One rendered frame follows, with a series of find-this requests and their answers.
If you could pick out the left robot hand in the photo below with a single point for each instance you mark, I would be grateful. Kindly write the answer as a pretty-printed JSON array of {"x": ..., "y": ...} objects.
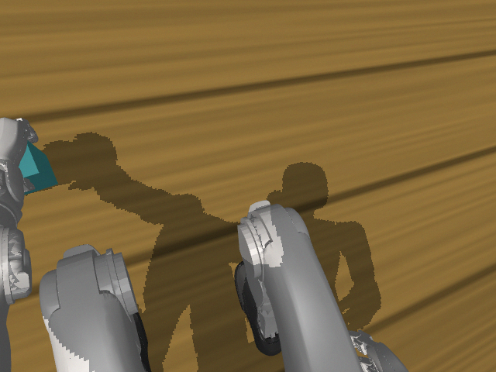
[{"x": 14, "y": 134}]

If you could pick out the right robot foot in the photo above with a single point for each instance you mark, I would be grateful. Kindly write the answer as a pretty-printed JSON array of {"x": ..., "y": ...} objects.
[{"x": 266, "y": 346}]

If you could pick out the right robot hand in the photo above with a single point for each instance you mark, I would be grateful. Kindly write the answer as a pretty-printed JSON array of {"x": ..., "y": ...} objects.
[{"x": 380, "y": 357}]

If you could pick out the left robot arm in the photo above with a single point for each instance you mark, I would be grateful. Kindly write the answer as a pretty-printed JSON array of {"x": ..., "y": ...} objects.
[{"x": 15, "y": 262}]

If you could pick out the left robot foot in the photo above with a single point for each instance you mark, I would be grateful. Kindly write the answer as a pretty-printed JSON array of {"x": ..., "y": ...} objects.
[{"x": 143, "y": 342}]

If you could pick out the carton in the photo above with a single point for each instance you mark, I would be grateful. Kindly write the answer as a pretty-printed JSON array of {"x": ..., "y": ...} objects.
[{"x": 35, "y": 166}]

